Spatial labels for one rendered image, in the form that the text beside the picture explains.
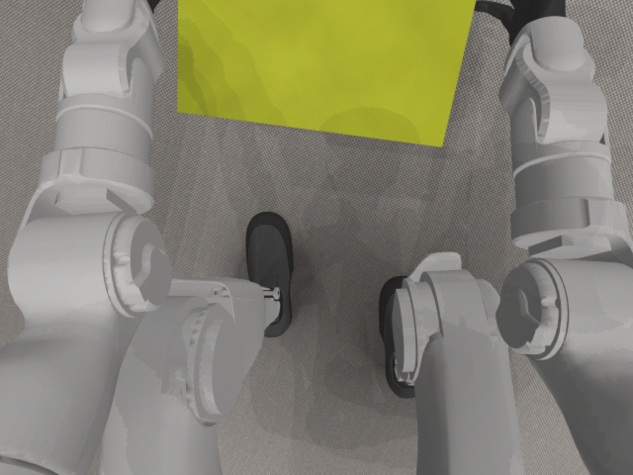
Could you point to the left robot forearm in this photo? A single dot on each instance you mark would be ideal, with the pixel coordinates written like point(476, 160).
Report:
point(104, 118)

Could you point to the robot right hand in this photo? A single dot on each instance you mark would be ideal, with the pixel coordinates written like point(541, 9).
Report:
point(524, 12)

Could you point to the right robot thigh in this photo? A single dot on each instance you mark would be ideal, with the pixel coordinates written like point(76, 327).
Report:
point(466, 415)

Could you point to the right robot forearm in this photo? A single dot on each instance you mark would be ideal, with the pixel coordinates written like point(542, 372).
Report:
point(560, 150)

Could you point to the robot right foot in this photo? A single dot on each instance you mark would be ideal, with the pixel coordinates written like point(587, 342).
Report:
point(386, 303)

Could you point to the robot left upper arm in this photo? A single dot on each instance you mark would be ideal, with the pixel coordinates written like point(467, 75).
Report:
point(83, 283)

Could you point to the carton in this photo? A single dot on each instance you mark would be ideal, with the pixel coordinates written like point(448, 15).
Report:
point(380, 69)

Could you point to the robot right upper arm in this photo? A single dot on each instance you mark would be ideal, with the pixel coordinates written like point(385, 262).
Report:
point(573, 319)

